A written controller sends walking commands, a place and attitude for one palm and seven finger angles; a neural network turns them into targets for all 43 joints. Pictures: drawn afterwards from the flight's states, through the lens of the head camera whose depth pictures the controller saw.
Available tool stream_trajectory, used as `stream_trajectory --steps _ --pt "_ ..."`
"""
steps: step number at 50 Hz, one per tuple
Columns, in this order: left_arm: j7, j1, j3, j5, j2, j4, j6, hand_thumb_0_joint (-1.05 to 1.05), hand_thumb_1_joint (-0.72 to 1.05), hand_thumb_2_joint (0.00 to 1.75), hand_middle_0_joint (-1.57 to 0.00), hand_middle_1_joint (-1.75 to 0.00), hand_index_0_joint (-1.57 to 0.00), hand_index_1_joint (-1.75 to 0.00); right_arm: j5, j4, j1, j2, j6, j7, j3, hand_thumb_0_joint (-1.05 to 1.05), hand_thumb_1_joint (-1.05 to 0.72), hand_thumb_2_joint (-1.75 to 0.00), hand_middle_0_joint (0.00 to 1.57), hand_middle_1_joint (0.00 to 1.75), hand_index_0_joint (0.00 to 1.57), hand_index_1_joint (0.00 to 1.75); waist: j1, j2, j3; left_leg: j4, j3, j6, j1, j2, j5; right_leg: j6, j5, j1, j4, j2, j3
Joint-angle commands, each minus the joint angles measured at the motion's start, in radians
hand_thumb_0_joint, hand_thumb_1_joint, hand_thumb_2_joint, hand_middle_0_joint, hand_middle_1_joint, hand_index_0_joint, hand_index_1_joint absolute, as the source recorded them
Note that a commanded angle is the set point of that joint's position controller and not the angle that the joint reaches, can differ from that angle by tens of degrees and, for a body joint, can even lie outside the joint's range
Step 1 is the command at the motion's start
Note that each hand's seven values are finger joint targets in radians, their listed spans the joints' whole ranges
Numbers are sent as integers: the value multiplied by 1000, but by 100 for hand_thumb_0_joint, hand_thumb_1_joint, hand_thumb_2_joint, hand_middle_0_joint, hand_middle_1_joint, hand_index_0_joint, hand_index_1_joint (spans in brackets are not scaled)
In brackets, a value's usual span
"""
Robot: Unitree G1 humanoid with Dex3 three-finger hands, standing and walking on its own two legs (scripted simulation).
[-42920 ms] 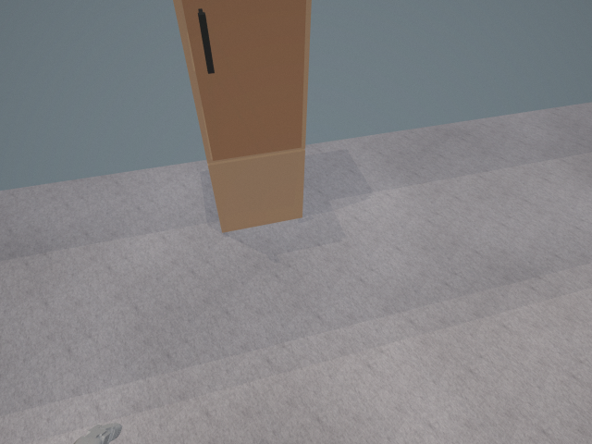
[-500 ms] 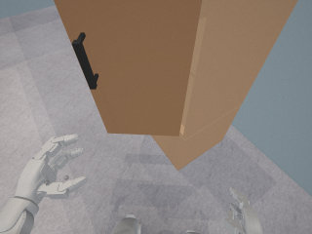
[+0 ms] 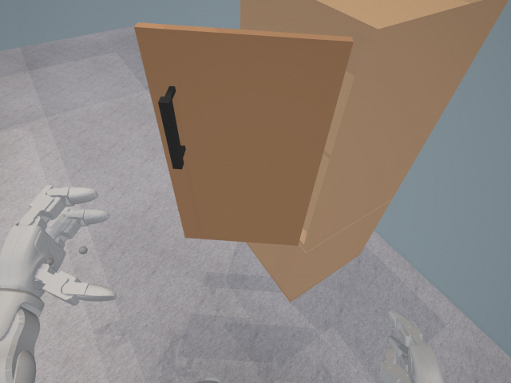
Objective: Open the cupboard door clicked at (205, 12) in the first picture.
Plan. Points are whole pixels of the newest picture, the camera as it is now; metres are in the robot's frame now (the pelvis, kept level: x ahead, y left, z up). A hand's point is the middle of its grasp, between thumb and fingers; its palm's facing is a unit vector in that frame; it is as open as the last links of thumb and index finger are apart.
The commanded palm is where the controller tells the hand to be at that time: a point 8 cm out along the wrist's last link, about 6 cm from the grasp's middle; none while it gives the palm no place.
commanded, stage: raise the hand with hooked fingers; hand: left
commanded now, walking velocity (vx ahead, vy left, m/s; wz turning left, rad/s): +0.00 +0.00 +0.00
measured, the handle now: (174, 129) +0.52 +0.19 +0.11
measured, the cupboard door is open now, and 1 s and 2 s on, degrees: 53 53 53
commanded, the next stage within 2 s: move the hooked fingers beside the handle in 0.82 s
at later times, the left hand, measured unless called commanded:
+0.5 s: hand (78, 225) +0.29 +0.27 +0.12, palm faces +0.02 -1.00 -0.05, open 14.0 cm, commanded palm +0.25 +0.32 +0.13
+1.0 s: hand (99, 213) +0.30 +0.24 +0.13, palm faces +0.06 -1.00 -0.05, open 14.0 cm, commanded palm +0.27 +0.30 +0.13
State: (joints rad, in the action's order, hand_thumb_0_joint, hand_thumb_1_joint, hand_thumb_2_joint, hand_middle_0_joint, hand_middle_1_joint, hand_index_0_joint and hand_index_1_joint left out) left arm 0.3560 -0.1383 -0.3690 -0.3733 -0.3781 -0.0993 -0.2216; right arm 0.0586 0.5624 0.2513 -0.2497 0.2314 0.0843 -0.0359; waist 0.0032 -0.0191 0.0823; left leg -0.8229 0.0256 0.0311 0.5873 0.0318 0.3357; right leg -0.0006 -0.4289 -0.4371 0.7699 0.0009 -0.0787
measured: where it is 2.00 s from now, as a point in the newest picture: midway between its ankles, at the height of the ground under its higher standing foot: outside the picture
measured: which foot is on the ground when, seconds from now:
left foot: down 0.00-1.00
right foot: down 0.00-1.00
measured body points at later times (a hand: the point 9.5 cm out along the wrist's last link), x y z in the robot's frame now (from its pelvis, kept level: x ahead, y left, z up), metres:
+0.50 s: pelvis -0.01 +0.00 +0.02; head +0.01 -0.01 +0.47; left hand +0.28 +0.32 +0.13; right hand +0.14 -0.26 -0.06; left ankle +0.05 +0.10 -0.70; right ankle -0.02 -0.12 -0.70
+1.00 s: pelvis +0.01 -0.03 +0.02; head +0.02 -0.04 +0.47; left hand +0.29 +0.30 +0.14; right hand +0.17 -0.28 -0.06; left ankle +0.05 +0.09 -0.70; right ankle -0.02 -0.12 -0.70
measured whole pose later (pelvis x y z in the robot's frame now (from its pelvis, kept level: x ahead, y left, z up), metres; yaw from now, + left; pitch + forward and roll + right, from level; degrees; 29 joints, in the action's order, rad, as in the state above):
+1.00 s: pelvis +0.01 -0.03 +0.02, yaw +0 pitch +3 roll -1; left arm 0.45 0.08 -0.43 -0.35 -0.42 -0.36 -0.13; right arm 0.07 0.61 0.26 -0.28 0.22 0.10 -0.04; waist 0.01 -0.04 0.05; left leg -0.67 0.03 0.00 0.45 0.04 0.28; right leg 0.03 -0.39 -0.33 0.65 -0.02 -0.08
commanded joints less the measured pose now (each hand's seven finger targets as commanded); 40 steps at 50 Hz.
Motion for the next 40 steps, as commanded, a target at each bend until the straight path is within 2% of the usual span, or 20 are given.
stream_trajectory --steps 1,2,3,4,5,7,8,9,12,15,18,20,25,28,29,33,34,38,39,40 --pt "49 199 -45 2 -182 61 72 0 -50 30 -30 -120 -30 -120 18 -143 -51 -162 28 25 53 0 -90 -90 20 30 20 30 -1 -78 83 214 -87 -10 -239 -9 -42 16 122 -84 -160 -34 -5" --pt "58 232 -48 8 -199 65 85 0 -50 30 -30 -120 -30 -120 18 -147 -50 -166 28 29 52 0 -90 -90 20 30 20 30 -4 -49 95 216 -90 -7 -250 -8 -53 16 129 -74 -164 -35 -5" --pt "62 275 -53 11 -214 94 84 0 -50 30 -30 -120 -30 -120 15 -149 -55 -164 31 30 50 0 -90 -90 20 30 20 30 -1 -74 121 217 -93 -7 -273 -9 -64 17 132 -64 -165 -35 -4" --pt "61 307 -74 9 -243 106 80 0 -50 30 -30 -120 -30 -120 13 -149 -53 -164 31 31 48 0 -90 -90 20 30 20 30 0 -61 131 218 -93 -5 -291 -9 -81 22 142 -46 -171 -38 0" --pt "61 342 -85 10 -257 134 67 0 -50 30 -30 -120 -30 -120 10 -151 -60 -160 34 32 44 0 -90 -90 20 30 20 30 2 -82 161 223 -94 -5 -318 -10 -88 22 141 -42 -173 -39 1" --pt "51 397 -120 8 -292 162 34 0 -50 30 -30 -120 -30 -120 6 -143 -61 -155 40 36 40 0 -90 -90 20 30 20 30 0 -95 180 235 -104 -8 -354 -8 -81 23 133 -39 -178 -41 1" --pt "45 419 -136 3 -302 159 18 0 -50 30 -30 -120 -30 -120 4 -136 -63 -153 44 36 35 0 -90 -90 20 30 20 30 1 -88 172 246 -113 -11 -358 -6 -70 25 125 -35 -180 -43 -2" --pt "39 432 -161 5 -338 143 9 0 -50 30 -30 -120 -30 -120 2 -125 -63 -155 43 38 32 0 -90 -90 20 30 20 30 8 -102 160 247 -106 -11 -353 -8 -67 29 122 -22 -189 -41 4" --pt "49 459 -149 12 -318 61 19 0 -50 30 -30 -120 -30 -120 8 -108 -64 -154 44 44 30 0 -90 -90 20 30 20 30 -3 -124 128 272 -112 -14 -358 -8 -20 25 106 -33 -205 -37 2" --pt "82 455 -142 13 -324 -61 79 0 -50 30 -30 -120 -30 -120 17 -103 -63 -160 41 51 30 0 -90 -90 20 30 20 30 0 -93 86 282 -97 -7 -326 -14 1 23 96 -19 -238 -30 10" --pt "113 448 -96 16 -291 -86 124 0 -50 30 -30 -120 -30 -120 21 -115 -61 -165 43 51 33 0 -90 -90 20 30 20 30 1 -87 102 281 -96 -4 -337 -18 -28 21 121 -13 -240 -26 7" --pt "123 414 -96 12 -287 -91 132 0 -50 30 -30 -120 -30 -120 20 -122 -53 -166 45 44 37 0 -90 -90 20 30 20 30 7 -52 126 267 -84 1 -340 -21 -76 20 147 4 -245 -29 10" --pt "91 444 -177 -5 -357 13 60 0 -50 30 -30 -120 -30 -120 9 -119 -51 -167 51 33 45 0 -90 -90 20 30 20 30 15 -41 163 254 -75 3 -366 -22 -142 21 185 27 -243 -36 16" --pt "64 460 -200 3 -366 39 20 0 -50 30 -30 -120 -30 -120 5 -108 -48 -161 55 32 46 0 -90 -90 20 30 20 30 15 -95 173 252 -65 1 -378 -24 -154 19 193 29 -236 -30 20" --pt "55 462 -206 9 -379 40 16 0 -50 30 -30 -120 -30 -120 3 -99 -43 -161 54 32 46 0 -90 -90 20 30 20 30 14 -95 167 246 -58 3 -375 -22 -164 20 202 40 -241 -29 26" --pt "67 451 -146 22 -321 -9 32 0 -50 30 -30 -120 -30 -120 10 -92 -44 -158 53 36 48 0 -90 -90 20 30 20 30 -2 -121 130 247 -50 5 -371 -25 -152 15 208 17 -250 -23 30" --pt "77 442 -134 18 -312 -23 41 0 -50 30 -30 -120 -30 -120 10 -91 -39 -160 51 37 48 0 -90 -90 20 30 20 30 -5 -83 127 240 -45 9 -360 -25 -156 13 219 31 -255 -22 36" --pt "102 439 -139 9 -322 -44 67 0 -50 30 -30 -120 -30 -120 15 -95 -44 -165 49 43 51 0 -90 -90 20 30 20 30 -3 -69 142 230 -41 10 -359 -29 -180 7 257 31 -254 -18 41" --pt "105 429 -146 0 -325 -53 69 0 -50 30 -30 -120 -30 -120 13 -95 -41 -165 46 42 51 0 -90 -90 20 30 20 30 -1 -24 138 224 -38 12 -352 -28 -196 4 280 45 -256 -18 46" --pt "105 436 -151 -6 -324 -50 66 0 -50 30 -30 -120 -30 -120 15 -95 -45 -165 45 41 51 0 -90 -90 20 30 20 30 -1 -24 142 221 -37 13 -351 -31 -207 2 300 44 -254 -18 49"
